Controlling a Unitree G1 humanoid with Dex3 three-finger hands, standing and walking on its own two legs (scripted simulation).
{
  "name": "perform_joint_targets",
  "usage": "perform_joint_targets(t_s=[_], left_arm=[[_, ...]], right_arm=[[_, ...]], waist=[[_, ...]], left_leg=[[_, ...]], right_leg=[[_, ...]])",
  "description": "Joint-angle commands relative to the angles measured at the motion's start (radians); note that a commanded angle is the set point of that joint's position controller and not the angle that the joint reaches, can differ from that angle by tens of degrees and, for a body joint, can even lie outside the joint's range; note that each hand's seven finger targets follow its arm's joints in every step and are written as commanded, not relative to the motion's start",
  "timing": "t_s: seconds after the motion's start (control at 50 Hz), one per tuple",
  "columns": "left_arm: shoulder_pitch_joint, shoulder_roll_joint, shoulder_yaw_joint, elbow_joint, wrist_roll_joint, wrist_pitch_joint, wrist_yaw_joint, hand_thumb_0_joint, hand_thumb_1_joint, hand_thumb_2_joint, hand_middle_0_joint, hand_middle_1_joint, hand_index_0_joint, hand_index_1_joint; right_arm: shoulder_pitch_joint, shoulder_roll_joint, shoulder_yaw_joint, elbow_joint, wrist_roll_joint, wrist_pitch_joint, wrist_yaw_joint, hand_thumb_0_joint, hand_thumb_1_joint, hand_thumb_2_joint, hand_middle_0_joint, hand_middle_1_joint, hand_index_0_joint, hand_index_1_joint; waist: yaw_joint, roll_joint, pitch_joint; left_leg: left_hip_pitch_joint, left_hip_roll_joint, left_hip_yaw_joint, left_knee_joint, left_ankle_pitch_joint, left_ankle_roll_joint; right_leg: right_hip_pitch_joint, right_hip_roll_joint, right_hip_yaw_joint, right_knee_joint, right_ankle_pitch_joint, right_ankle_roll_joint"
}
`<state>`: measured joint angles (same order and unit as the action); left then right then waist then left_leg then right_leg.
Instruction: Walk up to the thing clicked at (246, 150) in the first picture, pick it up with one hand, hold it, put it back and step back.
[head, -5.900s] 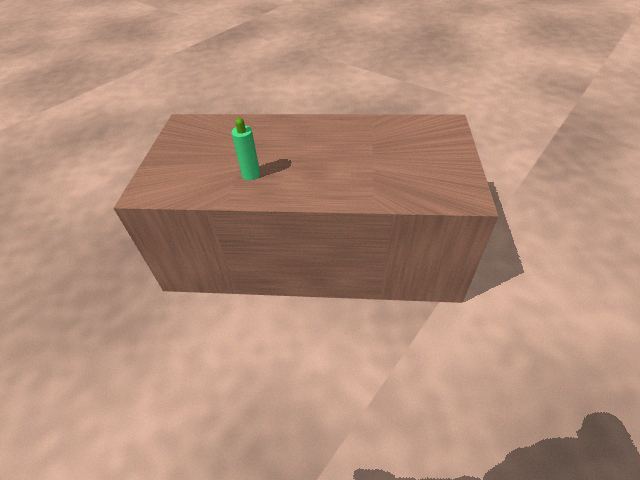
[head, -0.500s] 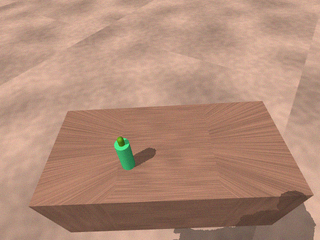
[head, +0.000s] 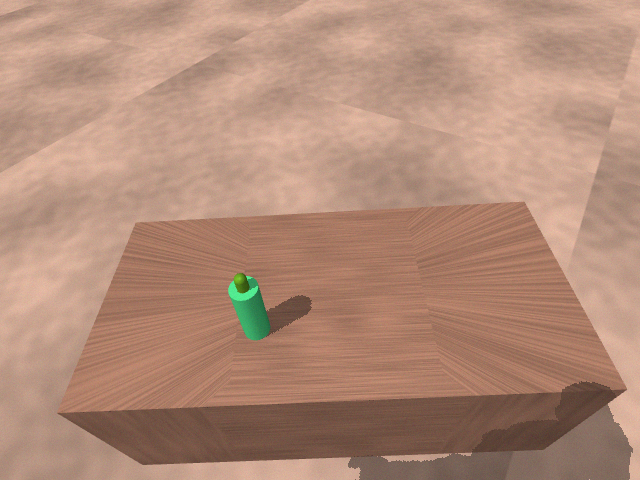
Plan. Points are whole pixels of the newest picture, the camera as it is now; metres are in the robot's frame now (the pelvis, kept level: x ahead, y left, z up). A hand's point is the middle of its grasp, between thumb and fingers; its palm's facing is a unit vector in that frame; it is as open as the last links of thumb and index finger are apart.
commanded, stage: stand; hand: left
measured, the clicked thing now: (249, 304) +0.51 +0.20 -0.23
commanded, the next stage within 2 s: go down in 0.36 s
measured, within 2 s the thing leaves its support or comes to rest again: neither
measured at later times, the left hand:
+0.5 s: hand out of the picture +0.08 +0.25 -0.15, palm faces +0.00 -0.94 -0.35, open 7.5 cm
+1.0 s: hand out of the picture +0.14 +0.26 -0.15, palm faces +0.04 -0.94 -0.33, open 16.7 cm
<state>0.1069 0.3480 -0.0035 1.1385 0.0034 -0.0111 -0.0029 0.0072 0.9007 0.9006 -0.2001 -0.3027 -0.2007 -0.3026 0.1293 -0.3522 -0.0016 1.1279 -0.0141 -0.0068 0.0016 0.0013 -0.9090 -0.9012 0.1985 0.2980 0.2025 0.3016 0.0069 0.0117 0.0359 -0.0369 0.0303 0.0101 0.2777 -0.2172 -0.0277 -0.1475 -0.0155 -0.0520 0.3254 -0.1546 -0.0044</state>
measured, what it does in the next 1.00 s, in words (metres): stands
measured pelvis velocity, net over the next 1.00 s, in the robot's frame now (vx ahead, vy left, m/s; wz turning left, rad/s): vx -0.01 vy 0.02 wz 0.00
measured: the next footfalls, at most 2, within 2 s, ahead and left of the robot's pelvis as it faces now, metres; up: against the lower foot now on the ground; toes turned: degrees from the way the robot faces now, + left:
none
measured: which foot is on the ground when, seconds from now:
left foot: down 0.00-1.00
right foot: down 0.00-1.00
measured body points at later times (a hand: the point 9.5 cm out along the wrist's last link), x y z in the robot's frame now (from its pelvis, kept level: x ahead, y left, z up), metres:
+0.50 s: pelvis +0.00 +0.00 +0.00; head +0.01 +0.00 +0.45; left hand +0.08 +0.30 -0.13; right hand +0.08 -0.30 -0.14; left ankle -0.04 +0.14 -0.75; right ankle +0.01 -0.11 -0.75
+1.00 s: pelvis -0.01 +0.02 -0.03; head +0.04 +0.02 +0.42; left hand +0.13 +0.31 -0.13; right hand +0.13 -0.27 -0.13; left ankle -0.04 +0.14 -0.75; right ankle +0.01 -0.11 -0.75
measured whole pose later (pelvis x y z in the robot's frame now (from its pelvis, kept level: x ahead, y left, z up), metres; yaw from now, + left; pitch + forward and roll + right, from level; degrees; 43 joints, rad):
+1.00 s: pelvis -0.01 +0.02 -0.03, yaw +0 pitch +8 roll +0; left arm 0.16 0.31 0.09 0.58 0.01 0.28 -0.01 0.00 -0.38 0.08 -0.09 -0.05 -0.08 -0.06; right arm 0.19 -0.28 -0.13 0.71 0.03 -0.09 -0.04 0.00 0.30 -0.11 0.05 0.05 0.06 0.06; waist 0.00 0.02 -0.03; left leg -0.42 0.01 0.01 0.66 -0.38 0.00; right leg -0.50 -0.04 -0.04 0.63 -0.27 0.02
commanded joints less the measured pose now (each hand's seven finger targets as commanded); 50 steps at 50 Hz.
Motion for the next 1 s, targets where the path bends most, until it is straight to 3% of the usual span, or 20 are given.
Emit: perform_joint_targets(t_s=[0.0, 0.42, 0.44, 0.46, 0.48, 0.5, 0.54, 0.58, 0.6, 0.62, 0.68, 0.72, 0.76, 0.8, 0.82, 0.84, 0.88, 0.9, 0.92, 0.98], left_arm=[[-0.046, 0.221, 0.044, -0.054, 0.002, -0.023, 0.011, 0.0, 0.9, 0.9, -0.2, -0.3, -0.2, -0.301], [-0.037, 0.216, 0.043, -0.059, 0.005, -0.026, 0.014, 0.0, 0.9, 0.9, -0.2, -0.3, -0.2, -0.301], [-0.04, 0.221, 0.044, -0.059, 0.003, -0.025, 0.014, 0.0, 0.82, 0.82, -0.153, -0.22, -0.181, -0.221], [-0.391, 0.005, 0.014, -0.41, -0.073, -0.092, 0.019, 0.0, 0.74, 0.74, -0.073, -0.14, -0.101, -0.141], [-0.354, 0.102, 0.041, -0.413, -0.075, -0.081, 0.035, 0.0, 0.66, 0.66, -0.02, -0.06, -0.021, -0.061], [-0.199, 0.203, 0.079, -0.282, -0.063, -0.044, 0.047, 0.0, 0.58, 0.58, -0.026, 0.0, -0.015, -0.015], [-0.196, 0.251, 0.117, -0.228, -0.044, 0.017, 0.042, 0.0, 0.42, 0.42, -0.033, -0.001, -0.023, -0.017], [-0.214, 0.191, 0.121, -0.249, -0.024, 0.039, 0.037, 0.0, 0.26, 0.26, -0.047, -0.004, -0.036, -0.021], [-0.11, 0.199, 0.156, -0.256, -0.003, 0.065, 0.029, 0.0, 0.18, 0.194, -0.056, -0.009, -0.047, -0.024], [0.014, 0.206, 0.172, -0.248, 0.001, 0.097, 0.02, 0.0, 0.1, 0.157, -0.065, -0.01, -0.06, -0.019], [-0.017, 0.208, 0.169, -0.433, 0.006, 0.173, 0.004, 0.0, -0.087, 0.094, -0.074, -0.014, -0.078, -0.012], [0.038, 0.15, 0.142, -0.397, 0.006, 0.236, -0.017, 0.0, -0.188, 0.076, -0.073, -0.017, -0.075, -0.017], [-0.145, 0.147, 0.13, -0.566, 0.004, 0.243, -0.019, 0.0, -0.281, 0.079, -0.081, -0.032, -0.076, -0.037], [-0.102, 0.16, 0.15, -0.558, 0.01, 0.251, -0.012, 0.0, -0.441, 0.043, -0.094, -0.03, -0.085, -0.04], [-0.062, 0.163, 0.162, -0.582, 0.011, 0.255, -0.009, 0.0, -0.521, 0.045, -0.095, -0.046, -0.087, -0.056], [-0.027, 0.155, 0.161, -0.603, 0.012, 0.261, -0.009, 0.0, -0.562, 0.044, -0.094, -0.054, -0.088, -0.062], [-0.092, 0.171, 0.165, -0.718, 0.014, 0.253, 0.0, 0.0, -0.611, 0.029, -0.093, -0.051, -0.087, -0.06], [-0.067, 0.156, 0.161, -0.7, 0.014, 0.255, 0.004, 0.0, -0.611, 0.033, -0.091, -0.053, -0.081, -0.065], [-0.059, 0.158, 0.168, -0.737, 0.016, 0.253, 0.009, 0.0, -0.611, 0.038, -0.091, -0.062, -0.081, -0.073], [-0.018, 0.148, 0.17, -0.777, 0.011, 0.26, 0.018, 0.0, -0.611, 0.024, -0.098, -0.056, -0.086, -0.07]], right_arm=[[-0.023, -0.207, -0.035, -0.056, 0.001, -0.02, -0.011, 0.0, -0.9, -0.9, 0.2, 0.3, 0.2, 0.3], [-0.024, -0.213, -0.038, -0.064, 0.003, -0.02, -0.012, 0.0, -0.9, -0.9, 0.2, 0.3, 0.2, 0.3], [-0.023, -0.209, -0.036, -0.064, 0.002, -0.019, -0.013, 0.0, -0.82, -0.82, 0.12, 0.22, 0.12, 0.22], [-0.374, -0.01, -0.004, -0.415, 0.105, -0.134, -0.028, 0.0, -0.74, -0.74, 0.045, 0.14, 0.048, 0.14], [-0.327, -0.078, -0.009, -0.426, 0.099, -0.157, -0.037, 0.0, -0.66, -0.66, 0.045, 0.06, 0.048, 0.06], [-0.239, -0.177, -0.07, -0.328, 0.097, -0.143, -0.057, 0.0, -0.58, -0.58, 0.045, 0.054, 0.048, 0.054], [-0.211, -0.209, -0.125, -0.27, 0.093, -0.132, -0.065, 0.0, -0.42, -0.42, 0.045, 0.053, 0.048, 0.053], [-0.213, -0.147, -0.131, -0.287, 0.069, -0.147, -0.057, 0.0, -0.26, -0.26, 0.046, 0.053, 0.048, 0.053], [-0.085, -0.166, -0.182, -0.299, 0.055, -0.14, -0.05, 0.0, -0.18, -0.2, 0.046, 0.053, 0.048, 0.053], [0.069, -0.164, -0.196, -0.294, 0.053, -0.129, -0.046, 0.0, -0.1, -0.186, 0.046, 0.053, 0.049, 0.053], [0.033, -0.155, -0.194, -0.443, 0.067, -0.114, -0.038, 0.0, 0.14, -0.141, 0.048, 0.052, 0.049, 0.052], [0.078, -0.099, -0.17, -0.408, 0.071, -0.084, -0.023, 0.0, 0.234, -0.116, 0.049, 0.051, 0.05, 0.051], [-0.089, -0.083, -0.139, -0.554, 0.07, -0.099, -0.021, 0.0, 0.301, -0.099, 0.049, 0.051, 0.05, 0.051], [-0.041, -0.111, -0.178, -0.514, 0.061, -0.101, -0.029, 0.0, 0.365, -0.082, 0.05, 0.051, 0.05, 0.051], [-0.007, -0.095, -0.171, -0.514, 0.059, -0.103, -0.03, 0.0, 0.383, -0.077, 0.05, 0.05, 0.05, 0.05], [0.01, -0.126, -0.2, -0.531, 0.054, -0.106, -0.035, 0.0, 0.415, -0.069, 0.05, 0.05, 0.05, 0.05], [-0.051, -0.122, -0.181, -0.587, 0.051, -0.126, -0.044, 0.0, 0.457, -0.058, 0.051, 0.05, 0.05, 0.05], [-0.053, -0.14, -0.199, -0.587, 0.047, -0.136, -0.052, 0.0, 0.473, -0.054, 0.051, 0.05, 0.051, 0.05], [-0.071, -0.11, -0.18, -0.599, 0.045, -0.144, -0.054, 0.0, 0.49, -0.05, 0.051, 0.05, 0.051, 0.05], [-0.026, -0.076, -0.162, -0.587, 0.04, -0.155, -0.064, 0.0, 0.489, -0.051, 0.051, 0.05, 0.051, 0.05]], waist=[[-0.006, -0.017, -0.044], [-0.006, -0.012, -0.089], [-0.007, -0.016, -0.08], [-0.049, 0.023, -0.062], [-0.034, 0.009, -0.072], [-0.014, 0.005, -0.028], [-0.011, -0.03, -0.096], [-0.004, 0.011, -0.238], [-0.011, 0.015, -0.284], [-0.019, -0.001, -0.305], [-0.021, -0.03, -0.324], [-0.029, -0.04, -0.217], [-0.02, -0.057, -0.202], [-0.019, -0.041, -0.195], [-0.011, -0.034, -0.193], [-0.015, -0.021, -0.215], [-0.013, 0.014, -0.281], [-0.021, 0.015, -0.262], [-0.002, 0.013, -0.26], [-0.005, 0.028, -0.313]], left_leg=[[-0.063, 0.112, -0.069, -0.04, 0.131, 0.037], [-0.031, 0.118, -0.065, -0.021, 0.219, 0.035], [-0.032, 0.117, -0.063, -0.021, 0.211, 0.037], [-0.202, -0.042, 0.032, 0.098, 0.155, 0.028], [-0.178, -0.041, 0.036, 0.09, 0.081, 0.032], [-0.219, -0.038, 0.037, 0.09, 0.021, 0.026], [-0.304, -0.037, 0.026, 0.18, 0.036, 0.031], [-0.317, -0.038, 0.014, 0.229, 0.076, 0.031], [-0.325, -0.04, 0.012, 0.245, 0.11, 0.031], [-0.314, -0.046, 0.016, 0.253, 0.146, 0.032], [-0.274, -0.062, 0.025, 0.224, 0.199, 0.037], [-0.319, -0.064, 0.031, 0.22, 0.114, 0.042], [-0.36, -0.056, 0.023, 0.238, 0.024, 0.044], [-0.386, -0.051, 0.017, 0.252, -0.025, 0.043], [-0.394, -0.051, 0.017, 0.252, -0.039, 0.044], [-0.383, -0.048, 0.016, 0.255, -0.028, 0.042], [-0.357, -0.039, 0.001, 0.267, 0.037, 0.032], [-0.364, -0.034, -0.005, 0.27, 0.039, 0.029], [-0.375, -0.033, -0.009, 0.274, 0.035, 0.027], [-0.36, -0.027, -0.019, 0.309, 0.141, 0.017]], right_leg=[[0.063, -0.126, 0.116, -0.044, 0.145, -0.017], [0.098, -0.13, 0.106, -0.023, 0.263, -0.021], [0.088, -0.131, 0.11, -0.023, 0.262, -0.022], [-0.045, -0.014, 0.018, 0.047, 0.14, -0.001], [-0.02, -0.019, 0.023, 0.032, 0.055, 0.002], [-0.04, -0.015, 0.018, 0.033, -0.013, -0.003], [-0.08, -0.005, 0.015, 0.114, 0.013, -0.003], [-0.06, -0.003, 0.018, 0.188, 0.074, -0.004], [-0.068, 0.001, 0.017, 0.207, 0.107, -0.008], [-0.044, 0.006, 0.011, 0.211, 0.145, -0.006], [-0.03, -0.001, 0.008, 0.169, 0.197, 0.002], [-0.111, 0.001, 0.002, 0.156, 0.098, 0.001], [-0.171, -0.002, 0.004, 0.168, 0.001, 0.001], [-0.19, 0.0, 0.003, 0.189, -0.051, -0.002], [-0.189, -0.001, 0.004, 0.189, -0.066, -0.003], [-0.185, 0.0, 0.007, 0.197, -0.054, -0.003], [-0.171, 0.001, 0.004, 0.225, -0.001, -0.005], [-0.18, 0.004, 0.0, 0.237, -0.001, -0.006], [-0.18, 0.003, -0.001, 0.243, -0.01, -0.006], [-0.154, 0.003, -0.006, 0.279, 0.072, -0.011]])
